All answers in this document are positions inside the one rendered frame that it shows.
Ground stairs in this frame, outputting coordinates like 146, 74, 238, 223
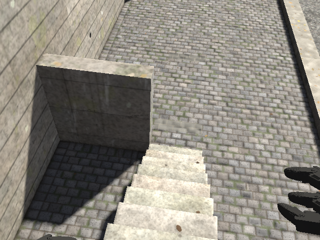
103, 144, 218, 240

